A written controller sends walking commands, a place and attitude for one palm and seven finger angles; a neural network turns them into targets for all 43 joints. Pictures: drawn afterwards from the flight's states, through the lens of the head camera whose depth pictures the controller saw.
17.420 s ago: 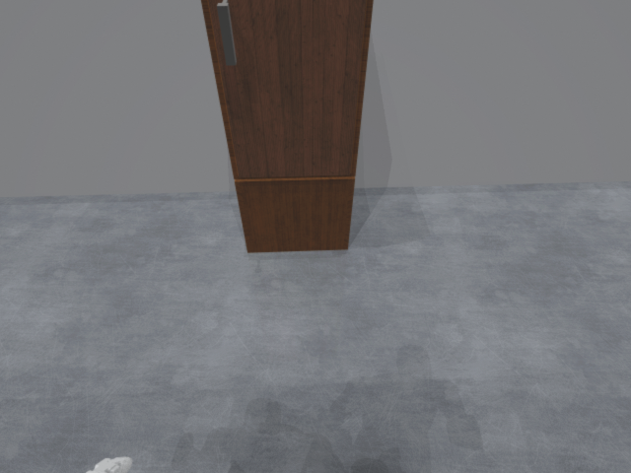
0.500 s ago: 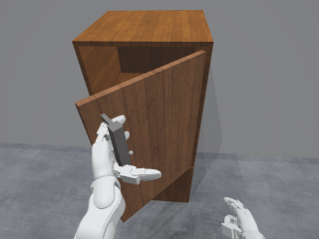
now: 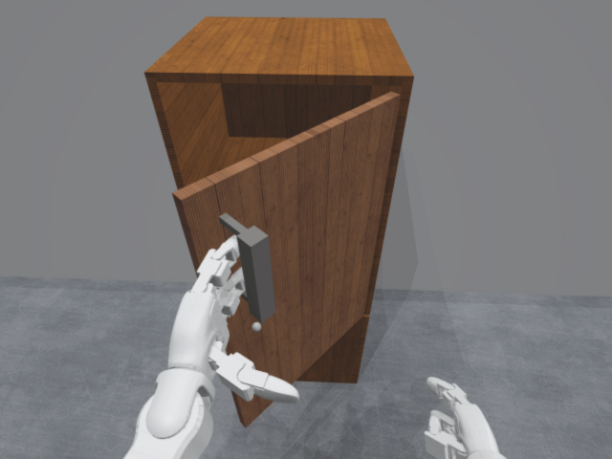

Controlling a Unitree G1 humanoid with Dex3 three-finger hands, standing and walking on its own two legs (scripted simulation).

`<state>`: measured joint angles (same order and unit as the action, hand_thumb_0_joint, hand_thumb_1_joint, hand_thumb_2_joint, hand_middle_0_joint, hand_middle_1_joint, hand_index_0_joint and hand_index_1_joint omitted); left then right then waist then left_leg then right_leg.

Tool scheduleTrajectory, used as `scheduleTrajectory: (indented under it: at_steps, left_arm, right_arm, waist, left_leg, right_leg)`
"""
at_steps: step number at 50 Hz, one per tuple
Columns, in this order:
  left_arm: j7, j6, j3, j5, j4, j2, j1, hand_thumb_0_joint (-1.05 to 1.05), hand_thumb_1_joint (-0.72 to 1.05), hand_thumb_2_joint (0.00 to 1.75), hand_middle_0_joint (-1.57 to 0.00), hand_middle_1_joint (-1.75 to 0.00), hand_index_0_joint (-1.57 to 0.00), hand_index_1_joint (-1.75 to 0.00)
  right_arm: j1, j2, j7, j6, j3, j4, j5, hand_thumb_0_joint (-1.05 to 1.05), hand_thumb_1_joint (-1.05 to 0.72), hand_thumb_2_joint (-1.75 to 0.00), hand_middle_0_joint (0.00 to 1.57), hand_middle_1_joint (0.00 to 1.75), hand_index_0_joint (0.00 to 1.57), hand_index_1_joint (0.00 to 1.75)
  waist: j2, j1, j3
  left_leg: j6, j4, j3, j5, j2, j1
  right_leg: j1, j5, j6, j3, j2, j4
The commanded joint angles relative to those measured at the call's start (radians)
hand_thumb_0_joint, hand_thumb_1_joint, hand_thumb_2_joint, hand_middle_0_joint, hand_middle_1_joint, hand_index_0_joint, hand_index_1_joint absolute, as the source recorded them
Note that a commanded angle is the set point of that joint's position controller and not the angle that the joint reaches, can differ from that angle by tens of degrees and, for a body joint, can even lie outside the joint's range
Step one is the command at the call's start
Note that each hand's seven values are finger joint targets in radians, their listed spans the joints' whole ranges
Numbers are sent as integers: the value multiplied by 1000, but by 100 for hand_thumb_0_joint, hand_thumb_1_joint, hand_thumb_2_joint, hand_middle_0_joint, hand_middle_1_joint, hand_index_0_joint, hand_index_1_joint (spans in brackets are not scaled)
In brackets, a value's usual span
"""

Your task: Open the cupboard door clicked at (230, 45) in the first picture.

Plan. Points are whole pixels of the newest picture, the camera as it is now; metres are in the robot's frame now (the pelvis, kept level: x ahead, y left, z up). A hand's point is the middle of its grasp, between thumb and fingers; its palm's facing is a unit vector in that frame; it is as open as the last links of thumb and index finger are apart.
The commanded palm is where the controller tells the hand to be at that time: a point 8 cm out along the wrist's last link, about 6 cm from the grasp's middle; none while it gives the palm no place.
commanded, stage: slide the hand sideways off the handle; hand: left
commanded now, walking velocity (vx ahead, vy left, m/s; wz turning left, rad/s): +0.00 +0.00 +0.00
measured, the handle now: (246, 268) +0.30 +0.10 +0.14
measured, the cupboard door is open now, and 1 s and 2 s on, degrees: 48 48 48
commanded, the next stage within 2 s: draw the hand back to the body in 0.80 s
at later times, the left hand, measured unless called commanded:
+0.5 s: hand (227, 356) +0.19 +0.10 +0.13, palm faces +0.03 -1.00 -0.02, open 16.3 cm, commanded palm +0.15 +0.16 +0.14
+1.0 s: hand (188, 375) +0.17 +0.14 +0.13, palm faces +0.04 -1.00 -0.04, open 16.3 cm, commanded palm +0.13 +0.20 +0.14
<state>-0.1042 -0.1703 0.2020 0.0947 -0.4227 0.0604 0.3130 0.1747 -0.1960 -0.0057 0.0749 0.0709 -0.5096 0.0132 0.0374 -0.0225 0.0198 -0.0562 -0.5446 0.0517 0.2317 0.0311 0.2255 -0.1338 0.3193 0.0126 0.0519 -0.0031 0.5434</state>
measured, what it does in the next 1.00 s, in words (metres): stands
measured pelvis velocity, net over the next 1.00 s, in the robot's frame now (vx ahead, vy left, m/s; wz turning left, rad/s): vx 0.02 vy -0.03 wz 0.04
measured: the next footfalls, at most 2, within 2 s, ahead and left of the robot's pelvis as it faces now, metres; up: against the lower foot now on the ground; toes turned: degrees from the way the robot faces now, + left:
none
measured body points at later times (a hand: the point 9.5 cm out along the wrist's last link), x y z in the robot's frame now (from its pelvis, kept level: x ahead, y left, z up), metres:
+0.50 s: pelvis +0.00 -0.03 +0.00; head -0.04 -0.05 +0.45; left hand +0.18 +0.16 +0.14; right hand +0.20 -0.23 -0.06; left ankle +0.05 +0.08 -0.73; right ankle -0.01 -0.11 -0.73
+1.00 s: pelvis +0.02 -0.03 -0.01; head +0.00 -0.05 +0.44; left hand +0.16 +0.19 +0.13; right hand +0.23 -0.24 -0.06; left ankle +0.05 +0.08 -0.73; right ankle -0.01 -0.11 -0.73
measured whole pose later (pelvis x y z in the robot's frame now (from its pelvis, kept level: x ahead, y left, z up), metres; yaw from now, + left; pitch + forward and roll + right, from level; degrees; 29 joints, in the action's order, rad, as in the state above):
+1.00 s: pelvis +0.02 -0.03 -0.01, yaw +2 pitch -1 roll -1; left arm 0.23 0.04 -0.13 0.30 -0.53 0.21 0.66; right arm 0.23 -0.25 0.05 -0.21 0.03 -0.55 0.04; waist 0.07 -0.06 0.06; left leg -0.01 -0.65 -0.01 0.31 -0.01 0.32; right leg -0.19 0.38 0.05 0.11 0.04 0.58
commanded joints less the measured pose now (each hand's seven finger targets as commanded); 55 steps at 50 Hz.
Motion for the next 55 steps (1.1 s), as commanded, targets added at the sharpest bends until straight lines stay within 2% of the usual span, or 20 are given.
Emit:
scheduleTrajectory:
  at_steps: [1,8,11,15,20,24,26,27,28,34,37,41,42,46,47,48,49,51,54,55]
  left_arm:
    - [-5,92,-20,-31,-263,40,-183,0,-50,30,-15,-30,-15,-30]
    - [54,85,-83,30,-243,69,-156,0,-50,30,-15,-30,-15,-30]
    - [72,91,-110,49,-256,85,-101,0,-50,30,-15,-30,-15,-30]
    - [85,105,-161,61,-269,126,-44,0,-50,30,-15,-30,-15,-30]
    - [119,128,-165,72,-310,133,-11,0,-50,30,-15,-30,-15,-30]
    - [155,139,-256,102,-284,197,82,0,-50,30,-15,-30,-15,-30]
    - [174,149,-269,114,-301,203,84,0,-50,30,-15,-30,-15,-30]
    - [180,154,-293,122,-290,217,92,0,-50,30,-15,-30,-15,-30]
    - [189,162,-309,126,-302,226,100,0,-50,30,-15,-30,-15,-30]
    - [248,196,-394,179,-313,252,268,0,-50,30,-15,-30,-15,-30]
    - [276,209,-423,201,-323,255,344,0,-50,30,-15,-30,-15,-30]
    - [317,241,-399,227,-331,236,303,0,-50,30,-15,-30,-15,-30]
    - [324,254,-407,231,-327,248,281,0,-50,30,-15,-30,-15,-30]
    - [341,292,-385,225,-358,250,277,0,-50,30,-15,-30,-15,-30]
    - [336,297,-408,217,-357,274,276,0,-50,30,-15,-30,-15,-30]
    - [337,298,-405,214,-355,272,280,0,-50,30,-15,-30,-15,-30]
    - [327,289,-451,210,-325,308,299,0,-50,30,-15,-30,-15,-30]
    - [326,277,-438,211,-317,291,276,0,-50,30,-15,-30,-15,-30]
    - [323,238,-496,231,-255,314,262,0,-50,30,-15,-30,-15,-30]
    - [329,228,-471,239,-271,292,242,0,-50,30,-15,-30,-15,-30]
  right_arm:
    - [-204,-92,7,-65,-34,194,-1,0,-90,-90,20,30,20,30]
    - [-207,-91,38,-92,-27,185,6,0,-90,-90,20,30,20,30]
    - [-203,-93,42,-107,-25,184,10,0,-90,-90,20,30,20,30]
    - [-187,-98,46,-132,-27,182,11,0,-90,-90,20,30,20,30]
    - [-169,-104,49,-166,-32,183,12,0,-90,-90,20,30,20,30]
    - [-143,-112,60,-195,-41,171,13,0,-90,-90,20,30,20,30]
    - [-139,-112,65,-208,-42,172,13,0,-90,-90,20,30,20,30]
    - [-133,-113,69,-214,-45,167,14,0,-90,-90,20,30,20,30]
    - [-130,-115,70,-220,-48,165,15,0,-90,-90,20,30,20,30]
    - [-109,-117,62,-259,-58,153,23,0,-90,-90,20,30,20,30]
    - [-100,-117,61,-269,-66,157,28,0,-90,-90,20,30,20,30]
    - [-90,-127,66,-300,-69,155,33,0,-90,-90,20,30,20,30]
    - [-78,-134,69,-309,-71,148,32,0,-90,-90,20,30,20,30]
    - [-71,-135,69,-352,-72,144,32,0,-90,-90,20,30,20,30]
    - [-65,-136,68,-357,-73,137,32,0,-90,-90,20,30,20,30]
    - [-66,-134,67,-361,-72,140,31,0,-90,-90,20,30,20,30]
    - [-80,-131,67,-361,-73,132,33,0,-90,-90,20,30,20,30]
    - [-84,-127,71,-356,-68,135,35,0,-90,-90,20,30,20,30]
    - [-102,-126,80,-345,-65,126,39,0,-90,-90,20,30,20,30]
    - [-107,-128,83,-342,-59,134,40,0,-90,-90,20,30,20,30]
  waist:
    - [-20,2,51]
    - [-62,-6,43]
    - [-27,-14,36]
    - [-36,-20,25]
    - [-25,-7,10]
    - [-77,-21,12]
    - [-61,-19,17]
    - [-83,-19,11]
    - [-51,-22,23]
    - [-1,-45,61]
    - [-54,-43,74]
    - [-51,-21,45]
    - [-74,-14,45]
    - [-6,-17,77]
    - [-6,-22,85]
    - [-31,-23,95]
    - [-26,-39,84]
    - [-14,-35,62]
    - [-51,-47,46]
    - [-41,-40,44]
  left_leg:
    - [33,113,-111,40,-56,-89]
    - [26,107,-96,77,-45,-85]
    - [28,109,-94,72,-46,-80]
    - [26,104,-91,69,-43,-65]
    - [21,74,-83,40,-38,-71]
    - [17,41,-78,1,-35,-60]
    - [16,29,-71,-11,-31,-60]
    - [15,16,-70,-25,-30,-55]
    - [16,9,-67,-38,-29,-62]
    - [19,-8,-69,-144,-30,-60]
    - [17,-23,-67,-173,-28,-48]
    - [15,-51,-78,-151,-26,-35]
    - [15,-57,-86,-144,-26,-29]
    - [12,-69,-93,-148,-22,-38]
    - [13,-67,-92,-155,-23,-38]
    - [12,-61,-95,-157,-22,-35]
    - [14,-65,-95,-156,-24,-23]
    - [15,-49,-93,-133,-24,-17]
    - [19,-39,-97,-107,-28,-6]
    - [18,-30,-97,-101,-28,-11]
  right_leg:
    - [-147,-8,27,6,29,-109]
    - [-145,44,18,-4,28,-154]
    - [-145,38,18,-2,27,-154]
    - [-146,45,15,-9,25,-164]
    - [-167,35,10,-21,19,-177]
    - [-158,19,4,-45,12,-199]
    - [-160,9,0,-58,5,-200]
    - [-161,-5,-4,-71,2,-207]
    - [-160,-20,-3,-75,-1,-205]
    - [-120,-247,-6,-38,10,-132]
    - [-116,-353,-24,-35,9,-104]
    - [-160,-337,-35,-51,7,-105]
    - [-170,-324,-37,-53,7,-103]
    - [-175,-308,-24,-51,5,-85]
    - [-172,-310,-19,-41,9,-76]
    - [-169,-312,-18,-32,11,-68]
    - [-161,-301,-12,-38,14,-71]
    - [-172,-262,-9,-27,14,-73]
    - [-164,-210,-7,-30,19,-95]
    - [-168,-202,-9,-29,16,-99]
